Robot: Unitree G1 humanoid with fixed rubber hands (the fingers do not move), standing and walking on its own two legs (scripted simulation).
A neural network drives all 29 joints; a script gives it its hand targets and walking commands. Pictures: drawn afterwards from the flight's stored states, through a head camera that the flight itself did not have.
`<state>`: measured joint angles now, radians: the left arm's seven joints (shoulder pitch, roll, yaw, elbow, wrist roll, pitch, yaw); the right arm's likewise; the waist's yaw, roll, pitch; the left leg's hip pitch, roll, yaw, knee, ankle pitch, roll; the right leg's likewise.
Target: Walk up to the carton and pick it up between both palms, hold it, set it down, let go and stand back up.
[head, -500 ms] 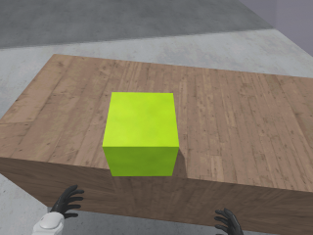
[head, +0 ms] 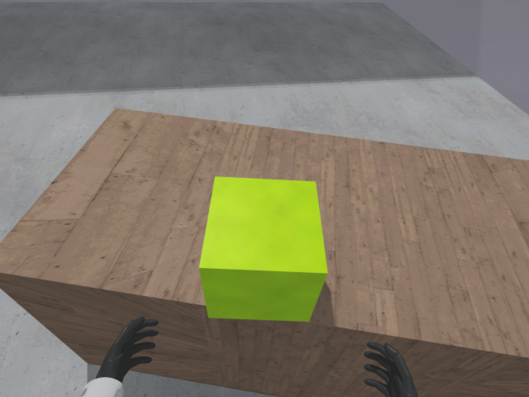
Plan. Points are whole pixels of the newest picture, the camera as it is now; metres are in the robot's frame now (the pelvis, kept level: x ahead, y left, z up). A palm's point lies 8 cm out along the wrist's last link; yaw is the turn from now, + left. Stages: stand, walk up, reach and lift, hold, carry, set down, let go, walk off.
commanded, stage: reach and lift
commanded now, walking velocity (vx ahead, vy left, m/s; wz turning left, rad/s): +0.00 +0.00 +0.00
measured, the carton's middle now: (262, 249) +0.40 +0.02 -0.05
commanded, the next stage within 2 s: none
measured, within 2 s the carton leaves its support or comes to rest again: neither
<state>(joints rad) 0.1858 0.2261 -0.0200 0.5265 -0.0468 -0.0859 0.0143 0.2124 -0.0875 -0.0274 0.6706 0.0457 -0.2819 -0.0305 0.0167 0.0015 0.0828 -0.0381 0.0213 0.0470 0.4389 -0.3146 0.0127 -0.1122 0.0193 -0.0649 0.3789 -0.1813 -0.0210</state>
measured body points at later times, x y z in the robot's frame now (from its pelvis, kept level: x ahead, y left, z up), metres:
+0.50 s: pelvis +0.00 +0.01 +0.00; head +0.00 +0.02 +0.44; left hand +0.22 +0.22 -0.05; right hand +0.21 -0.20 -0.05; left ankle -0.04 +0.10 -0.74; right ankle +0.02 -0.11 -0.74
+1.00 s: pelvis -0.01 -0.02 -0.01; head -0.01 -0.01 +0.44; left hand +0.28 +0.22 -0.01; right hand +0.29 -0.19 -0.01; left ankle -0.04 +0.10 -0.74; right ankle +0.02 -0.11 -0.74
